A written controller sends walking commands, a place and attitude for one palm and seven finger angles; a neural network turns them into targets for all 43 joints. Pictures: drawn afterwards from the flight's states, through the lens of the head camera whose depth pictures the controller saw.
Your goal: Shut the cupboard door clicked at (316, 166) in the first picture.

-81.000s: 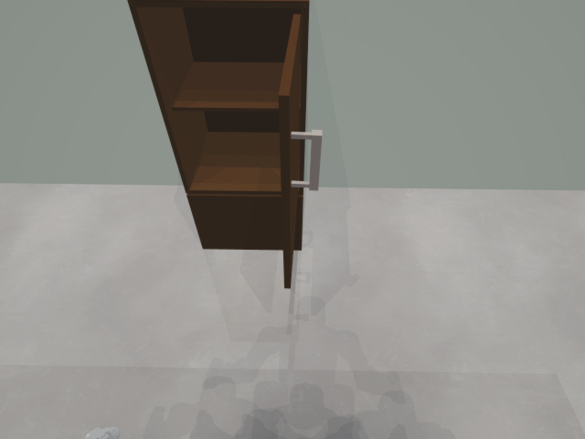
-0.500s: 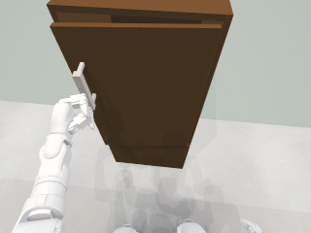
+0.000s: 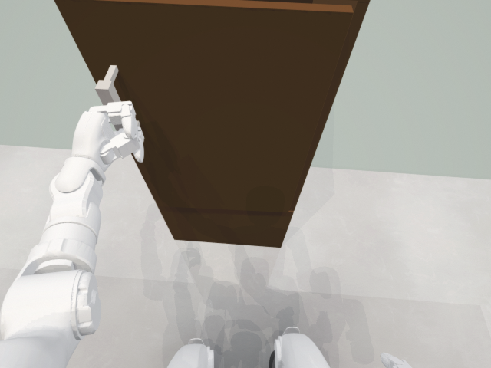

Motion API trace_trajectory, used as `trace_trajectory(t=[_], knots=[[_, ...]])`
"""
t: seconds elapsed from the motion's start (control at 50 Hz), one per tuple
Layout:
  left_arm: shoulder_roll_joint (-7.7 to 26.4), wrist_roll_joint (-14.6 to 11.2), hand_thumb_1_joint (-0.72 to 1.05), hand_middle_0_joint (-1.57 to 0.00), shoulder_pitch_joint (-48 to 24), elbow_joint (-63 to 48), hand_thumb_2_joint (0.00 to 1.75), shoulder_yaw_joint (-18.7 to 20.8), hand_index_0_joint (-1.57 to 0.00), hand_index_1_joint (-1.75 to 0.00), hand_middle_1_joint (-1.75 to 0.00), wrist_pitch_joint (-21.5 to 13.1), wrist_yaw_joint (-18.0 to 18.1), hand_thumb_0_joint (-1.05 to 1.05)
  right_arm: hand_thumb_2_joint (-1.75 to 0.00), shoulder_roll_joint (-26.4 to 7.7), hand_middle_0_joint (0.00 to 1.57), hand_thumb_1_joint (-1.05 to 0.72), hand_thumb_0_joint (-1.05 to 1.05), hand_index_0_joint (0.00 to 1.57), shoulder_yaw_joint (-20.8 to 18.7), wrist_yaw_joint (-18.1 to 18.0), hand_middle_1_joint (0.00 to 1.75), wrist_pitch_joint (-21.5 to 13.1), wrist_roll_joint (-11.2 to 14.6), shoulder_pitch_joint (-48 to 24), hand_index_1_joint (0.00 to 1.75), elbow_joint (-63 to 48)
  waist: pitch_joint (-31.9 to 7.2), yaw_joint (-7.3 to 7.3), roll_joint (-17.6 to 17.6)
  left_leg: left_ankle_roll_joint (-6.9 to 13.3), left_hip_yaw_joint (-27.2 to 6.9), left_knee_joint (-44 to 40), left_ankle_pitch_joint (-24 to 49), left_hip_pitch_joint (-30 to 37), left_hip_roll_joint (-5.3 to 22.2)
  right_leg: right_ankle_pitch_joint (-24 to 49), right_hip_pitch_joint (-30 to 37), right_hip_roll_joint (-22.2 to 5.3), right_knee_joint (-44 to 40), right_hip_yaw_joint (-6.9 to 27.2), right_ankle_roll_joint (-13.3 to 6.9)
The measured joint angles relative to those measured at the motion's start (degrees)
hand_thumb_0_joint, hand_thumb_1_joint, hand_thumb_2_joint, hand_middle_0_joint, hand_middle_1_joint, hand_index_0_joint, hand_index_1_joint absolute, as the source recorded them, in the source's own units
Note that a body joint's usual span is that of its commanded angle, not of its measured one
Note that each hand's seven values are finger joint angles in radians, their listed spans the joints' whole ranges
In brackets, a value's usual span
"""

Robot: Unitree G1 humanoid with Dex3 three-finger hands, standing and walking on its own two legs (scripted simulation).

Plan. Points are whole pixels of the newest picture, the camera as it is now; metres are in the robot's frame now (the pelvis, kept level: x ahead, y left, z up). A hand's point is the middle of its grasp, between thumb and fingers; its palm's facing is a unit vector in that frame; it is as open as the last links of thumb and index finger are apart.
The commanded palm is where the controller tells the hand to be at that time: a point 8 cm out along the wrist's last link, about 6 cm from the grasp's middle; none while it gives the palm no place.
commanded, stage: push the door shut along its arc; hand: left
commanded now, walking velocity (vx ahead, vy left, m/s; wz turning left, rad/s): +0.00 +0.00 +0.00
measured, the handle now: (122, 109) +0.53 +0.21 +0.08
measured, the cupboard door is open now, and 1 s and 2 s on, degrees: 2 0 0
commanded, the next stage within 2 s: pull the fist back off the door in 0.32 s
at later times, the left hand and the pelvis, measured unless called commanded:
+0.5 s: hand (137, 135) +0.47 +0.17 +0.09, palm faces -0.14 -0.99 -0.01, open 3.3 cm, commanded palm +0.48 +0.20 +0.08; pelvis -0.03 +0.00 -0.02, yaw +2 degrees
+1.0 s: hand (151, 145) +0.46 +0.15 +0.07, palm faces -0.01 -1.00 +0.00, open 3.1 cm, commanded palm +0.42 +0.20 +0.08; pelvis -0.01 +0.00 +0.00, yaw -2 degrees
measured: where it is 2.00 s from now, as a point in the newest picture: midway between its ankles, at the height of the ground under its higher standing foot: outside the picture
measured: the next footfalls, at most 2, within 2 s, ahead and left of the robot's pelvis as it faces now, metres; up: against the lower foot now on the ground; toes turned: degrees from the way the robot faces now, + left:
none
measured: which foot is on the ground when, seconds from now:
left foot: down 0.00-1.00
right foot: down 0.00-1.00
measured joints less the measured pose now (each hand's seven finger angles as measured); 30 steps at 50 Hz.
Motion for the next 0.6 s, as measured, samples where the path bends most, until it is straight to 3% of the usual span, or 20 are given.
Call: trace_trajectory(t=[0.18,0.44,0.48,0.56,0.6], knots=[[1.7,0.2,0.9,-1.33,-3.4,2.1,0.9,-0.1,-1.33,-1.5,-1.5,-1.6,-2.4,0.01,-0.9,-0.4,0.2,-0.91,0.01,0.21,-0.6,0.3,0.3,0.5,-0.2,2.6,0.3,1.3,0.0,-0.87,-0.1,0.1,-0.6,2.0,-0.5,-3.3,0.1,-0.1,-2.7,0.1,1.1,-0.5,0.1],[4.2,0.7,0.9,-1.39,-12.9,8.8,0.9,-4.1,-1.41,-1.5,-1.5,0.0,-3.1,0.01,-0.9,-0.4,0.2,-0.91,0.0,0.21,0.6,-0.2,0.3,-1.6,-0.2,1.1,0.3,3.0,0.3,-2.0,-0.7,0.1,-2.8,5.2,0.7,-8.8,-0.7,0.9,-6.5,-0.7,2.8,-2.6,0.0],[3.2,1.3,0.9,-1.4,-13.7,8.8,0.9,-3.9,-1.43,-1.5,-1.5,0.3,-0.6,0.01,-0.9,-0.3,0.2,-0.91,0.0,0.21,0.5,-0.3,0.3,-2.2,-0.7,1.1,0.3,2.9,0.0,-1.87,-0.7,0.1,-3.0,5.7,0.9,-9.9,-0.7,1.2,-7.4,-0.8,3.0,-2.8,0.0],[-0.6,2.1,0.9,-1.43,-14.0,8.5,0.9,-2.2,-1.43,-1.5,-1.5,0.0,9.7,0.01,-0.9,0.0,0.2,-0.91,0.0,0.21,0.4,0.9,0.3,-2.9,-1.9,1.1,0.3,2.7,-0.8,-1.92,-0.7,0.1,-2.9,5.9,1.4,-10.9,-1.0,1.6,-8.5,-1.0,3.4,-2.6,0.1],[-1.1,3.2,0.9,-1.42,-13.9,8.8,0.9,-1.4,-1.43,-1.5,-1.5,-0.4,13.2,0.01,-0.9,0.3,0.2,-0.91,0.0,0.21,0.6,1.7,0.3,-2.8,-2.3,0.9,0.3,2.3,-1.0,-2.42,-0.7,0.1,-2.7,5.9,1.6,-11.0,-1.0,1.8,-8.7,-1.0,3.6,-2.4,0.1]])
